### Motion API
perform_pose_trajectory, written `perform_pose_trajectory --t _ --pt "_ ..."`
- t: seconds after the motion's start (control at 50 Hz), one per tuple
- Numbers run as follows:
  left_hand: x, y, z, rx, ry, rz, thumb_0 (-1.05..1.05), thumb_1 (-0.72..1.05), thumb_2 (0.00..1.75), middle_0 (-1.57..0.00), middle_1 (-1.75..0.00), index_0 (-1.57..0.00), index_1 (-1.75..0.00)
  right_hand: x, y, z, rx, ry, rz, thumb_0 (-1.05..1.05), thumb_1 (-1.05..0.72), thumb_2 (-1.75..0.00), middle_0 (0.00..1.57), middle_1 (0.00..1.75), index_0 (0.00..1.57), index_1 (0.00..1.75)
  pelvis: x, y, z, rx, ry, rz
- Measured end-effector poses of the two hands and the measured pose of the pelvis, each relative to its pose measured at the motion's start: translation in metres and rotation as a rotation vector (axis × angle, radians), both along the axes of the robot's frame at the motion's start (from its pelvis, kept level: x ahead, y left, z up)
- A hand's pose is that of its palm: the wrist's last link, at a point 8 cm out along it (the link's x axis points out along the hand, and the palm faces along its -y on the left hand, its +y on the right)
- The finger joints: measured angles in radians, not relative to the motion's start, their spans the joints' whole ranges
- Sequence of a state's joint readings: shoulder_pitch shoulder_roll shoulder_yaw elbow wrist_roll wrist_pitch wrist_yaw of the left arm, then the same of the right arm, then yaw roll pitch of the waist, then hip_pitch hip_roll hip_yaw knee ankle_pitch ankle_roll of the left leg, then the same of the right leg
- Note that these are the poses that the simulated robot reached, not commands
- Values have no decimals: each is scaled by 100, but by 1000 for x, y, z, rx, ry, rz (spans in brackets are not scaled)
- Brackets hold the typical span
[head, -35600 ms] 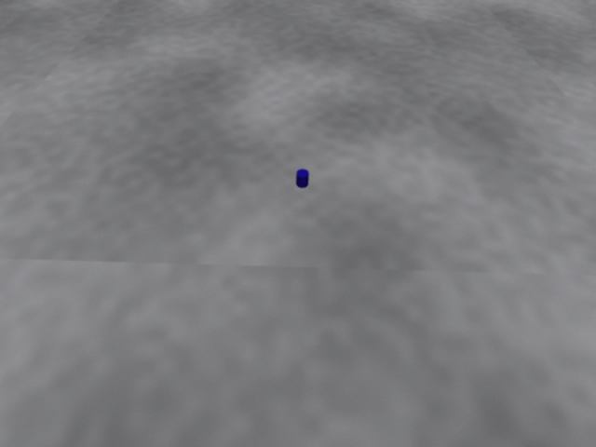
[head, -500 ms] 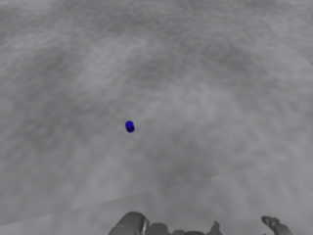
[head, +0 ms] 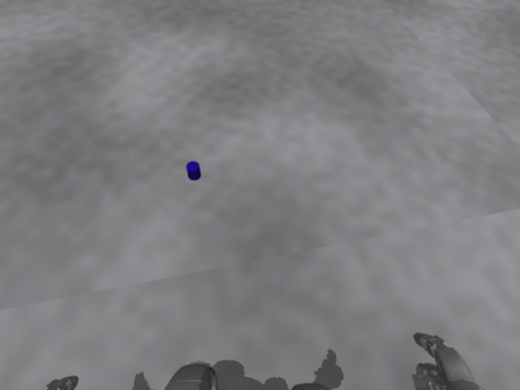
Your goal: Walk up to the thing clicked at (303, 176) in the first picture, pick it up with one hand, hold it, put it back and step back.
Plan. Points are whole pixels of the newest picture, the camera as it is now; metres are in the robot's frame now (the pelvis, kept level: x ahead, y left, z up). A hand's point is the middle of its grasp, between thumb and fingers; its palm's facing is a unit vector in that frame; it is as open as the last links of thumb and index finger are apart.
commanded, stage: step back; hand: left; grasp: from above
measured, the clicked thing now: (193, 170) +1.04 +0.27 -0.72
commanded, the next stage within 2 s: stand in 0.96 s
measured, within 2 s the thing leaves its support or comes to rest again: neither
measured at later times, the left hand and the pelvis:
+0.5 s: hand out of the picture -0.01 +0.28 -0.13, palm faces +0.06 -0.91 -0.40, open 7.4 cm; pelvis -0.05 +0.00 +0.01, yaw +3 degrees
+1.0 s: hand out of the picture +0.05 +0.27 -0.14, palm faces +0.12 -0.91 -0.40, open 7.4 cm; pelvis +0.00 -0.01 +0.00, yaw +6 degrees
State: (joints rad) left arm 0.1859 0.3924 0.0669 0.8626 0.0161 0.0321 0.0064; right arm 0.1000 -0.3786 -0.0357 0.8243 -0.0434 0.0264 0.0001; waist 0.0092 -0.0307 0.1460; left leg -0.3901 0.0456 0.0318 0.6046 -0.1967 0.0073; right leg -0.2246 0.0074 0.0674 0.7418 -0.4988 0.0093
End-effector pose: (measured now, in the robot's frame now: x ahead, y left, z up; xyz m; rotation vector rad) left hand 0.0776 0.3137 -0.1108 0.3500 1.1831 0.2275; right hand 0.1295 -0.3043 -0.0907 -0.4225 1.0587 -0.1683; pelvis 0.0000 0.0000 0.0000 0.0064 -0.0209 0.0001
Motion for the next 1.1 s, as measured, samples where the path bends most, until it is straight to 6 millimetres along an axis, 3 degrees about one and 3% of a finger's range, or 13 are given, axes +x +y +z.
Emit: perform_pose_trajectory --t 0.06,0.16,0.26,0.36,0.48,0.58,0.66,0.72,0.84,1.0,1.1 --pt "-37 -11 2 20 39 14 1 91 90 -20 -30 -20 -30 -18 -15 -11 20 -11 -24 0 -90 -89 20 30 21 30 -18 -9 -4 -42 -33 6" --pt "-86 -18 20 42 71 61 1 91 90 -21 -30 -20 -30 -58 -22 -18 63 54 -64 0 -90 -89 20 30 20 30 -28 -16 6 13 -29 -13" --pt "-101 -11 29 64 41 86 1 90 90 -21 -30 -21 -30 -91 -20 -29 71 136 -48 0 -90 -89 20 30 20 30 -38 -14 7 8 -22 34" --pt "-106 6 23 59 11 106 1 90 90 -21 -30 -20 -30 -103 -2 -31 71 188 -12 0 -90 -89 20 30 20 30 -48 -6 4 17 -24 76" --pt "-97 8 16 27 24 90 1 91 90 -20 -30 -20 -30 -105 7 -16 83 115 -26 0 -90 -89 20 30 21 30 -49 -2 8 16 -29 60" --pt "-75 -2 19 13 -15 56 1 91 90 -20 -30 -20 -30 -105 -9 -11 68 107 -45 0 -90 -89 21 30 21 30 -42 -12 10 13 -30 53" --pt "-62 -16 16 31 -42 57 1 91 90 -20 -30 -20 -30 -97 -29 -22 58 120 -60 0 -90 -89 20 30 21 30 -34 -25 2 -7 -42 55" --pt "-61 -26 17 32 -51 69 1 91 90 -20 -30 -20 -30 -84 -32 -27 55 135 -58 0 -90 -89 20 30 20 30 -27 -30 2 -11 -38 63" --pt "-56 -32 24 27 -43 94 1 90 90 -21 -30 -20 -30 -58 -26 -28 69 141 -14 0 -90 -89 20 30 20 30 -15 -27 8 1 -26 78" --pt "-45 -4 12 23 -24 129 1 90 90 -21 -30 -21 -30 -38 -1 -28 55 160 17 0 -90 -89 20 30 20 30 -5 -9 3 14 -22 100" --pt "-35 -3 7 -22 5 137 1 91 90 -20 -30 -20 -30 -23 16 -14 64 141 28 0 -90 -89 20 30 20 30 4 -4 11 -2 -18 91"
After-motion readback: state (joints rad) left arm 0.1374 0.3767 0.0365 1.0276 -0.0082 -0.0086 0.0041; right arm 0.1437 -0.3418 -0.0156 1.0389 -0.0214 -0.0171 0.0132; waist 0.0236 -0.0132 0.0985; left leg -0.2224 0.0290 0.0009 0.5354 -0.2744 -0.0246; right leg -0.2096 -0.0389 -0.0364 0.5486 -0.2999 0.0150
